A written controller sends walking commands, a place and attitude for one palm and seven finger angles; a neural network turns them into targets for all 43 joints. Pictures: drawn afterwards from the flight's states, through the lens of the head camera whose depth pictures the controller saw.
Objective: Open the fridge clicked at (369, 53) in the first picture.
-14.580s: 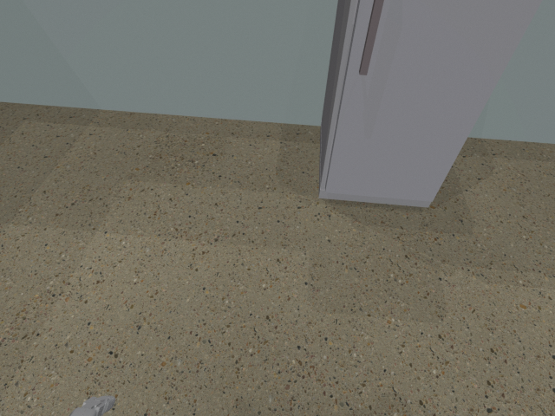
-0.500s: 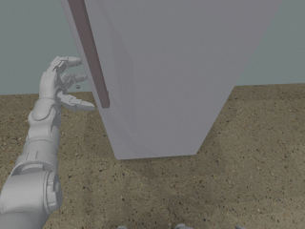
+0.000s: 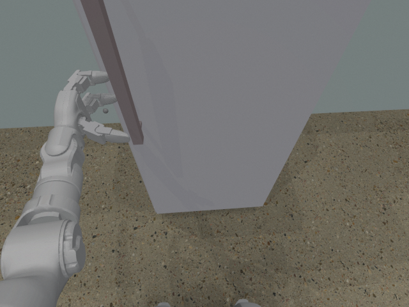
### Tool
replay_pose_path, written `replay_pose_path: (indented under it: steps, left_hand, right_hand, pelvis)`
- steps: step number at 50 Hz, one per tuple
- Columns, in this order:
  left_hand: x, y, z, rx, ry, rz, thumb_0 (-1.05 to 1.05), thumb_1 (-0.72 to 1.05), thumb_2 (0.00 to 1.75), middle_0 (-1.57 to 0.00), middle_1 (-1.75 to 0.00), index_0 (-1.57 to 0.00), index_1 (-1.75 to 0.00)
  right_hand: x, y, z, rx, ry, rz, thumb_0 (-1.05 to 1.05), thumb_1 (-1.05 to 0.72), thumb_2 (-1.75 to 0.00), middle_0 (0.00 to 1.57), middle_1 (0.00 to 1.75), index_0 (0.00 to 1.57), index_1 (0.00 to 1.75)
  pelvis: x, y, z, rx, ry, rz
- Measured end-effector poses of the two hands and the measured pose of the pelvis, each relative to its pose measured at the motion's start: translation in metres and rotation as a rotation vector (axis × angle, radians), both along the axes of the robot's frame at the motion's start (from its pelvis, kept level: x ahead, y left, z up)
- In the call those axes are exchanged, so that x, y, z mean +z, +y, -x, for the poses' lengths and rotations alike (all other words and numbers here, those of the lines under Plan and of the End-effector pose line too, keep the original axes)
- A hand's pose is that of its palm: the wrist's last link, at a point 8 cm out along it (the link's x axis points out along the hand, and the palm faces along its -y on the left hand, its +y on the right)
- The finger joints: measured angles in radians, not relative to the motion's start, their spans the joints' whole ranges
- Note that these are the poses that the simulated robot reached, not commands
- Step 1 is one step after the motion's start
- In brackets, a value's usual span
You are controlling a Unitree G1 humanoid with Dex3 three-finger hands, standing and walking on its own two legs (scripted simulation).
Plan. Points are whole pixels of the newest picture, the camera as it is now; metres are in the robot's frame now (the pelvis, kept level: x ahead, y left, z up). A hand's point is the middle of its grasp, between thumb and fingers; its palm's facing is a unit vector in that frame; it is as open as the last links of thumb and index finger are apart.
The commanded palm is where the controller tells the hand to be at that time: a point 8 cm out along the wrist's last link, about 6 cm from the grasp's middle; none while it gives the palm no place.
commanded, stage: feel for the door with the fingertips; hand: left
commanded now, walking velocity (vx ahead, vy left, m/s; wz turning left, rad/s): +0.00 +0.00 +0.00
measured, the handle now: (116, 61) +0.52 +0.16 +0.19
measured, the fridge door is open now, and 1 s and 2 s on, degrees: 0 0 0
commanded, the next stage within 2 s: slide the fingers in behind the handle in 0.16 s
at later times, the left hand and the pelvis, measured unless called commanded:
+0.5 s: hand (106, 106) +0.48 +0.19 +0.11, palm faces +0.05 -1.00 +0.00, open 13.7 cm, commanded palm +0.44 +0.24 +0.11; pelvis +0.00 +0.01 +0.00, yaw -1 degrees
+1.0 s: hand (114, 110) +0.46 +0.17 +0.12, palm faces +0.03 -1.00 +0.00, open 14.0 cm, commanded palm +0.43 +0.22 +0.11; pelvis +0.01 +0.01 +0.00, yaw -1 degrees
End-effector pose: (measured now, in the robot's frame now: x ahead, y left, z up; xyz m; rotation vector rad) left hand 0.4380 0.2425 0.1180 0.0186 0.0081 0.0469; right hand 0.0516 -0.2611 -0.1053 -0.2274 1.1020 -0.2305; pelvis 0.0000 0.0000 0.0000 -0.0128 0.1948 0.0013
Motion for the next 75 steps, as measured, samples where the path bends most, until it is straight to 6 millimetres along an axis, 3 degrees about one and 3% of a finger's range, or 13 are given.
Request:
replay_pose_path:
  steps: [8,23,35,51,75]
  left_hand:
    - [-0.004,-0.002,-0.013,0.007,0.006,0.002,-0.02,-0.50,0.30,-0.31,-1.20,-0.31,-1.21]
    - [-0.004,0.002,-0.015,-0.002,-0.004,0.013,-0.02,-0.50,0.30,-0.34,-1.23,-0.35,-1.23]
    - [-0.007,0.003,-0.003,-0.002,-0.014,0.011,-0.02,-0.50,0.30,-0.31,-1.20,-0.31,-1.21]
    - [-0.002,-0.018,-0.001,-0.018,-0.032,0.016,-0.02,-0.50,0.30,-0.30,-1.20,-0.30,-1.20]
    - [0.001,-0.045,0.004,-0.010,-0.032,0.002,-0.02,-0.50,0.30,-0.30,-1.20,-0.30,-1.20]
  right_hand:
    - [0.000,-0.004,0.011,-0.015,0.021,0.016,0.00,-0.91,-0.90,0.20,0.30,0.20,0.30]
    - [-0.003,0.004,0.037,-0.046,0.083,0.003,0.00,-0.91,-0.90,0.20,0.30,0.20,0.30]
    - [0.000,0.011,0.019,-0.034,0.030,-0.009,0.01,-0.91,-0.90,0.20,0.30,0.20,0.30]
    - [0.001,0.017,-0.016,0.012,-0.041,-0.030,0.00,-0.91,-0.90,0.20,0.30,0.20,0.30]
    - [-0.004,0.001,0.006,-0.006,-0.011,-0.026,0.01,-0.91,-0.90,0.20,0.30,0.20,0.30]
  pelvis:
    - [-0.002,-0.001,0.003,-0.004,0.022,-0.001]
    - [-0.003,0.004,0.003,-0.012,0.033,0.005]
    - [-0.001,0.009,-0.001,-0.017,0.018,0.006]
    - [-0.001,0.011,-0.005,-0.007,0.005,0.005]
    - [0.000,-0.002,0.004,-0.006,-0.009,-0.005]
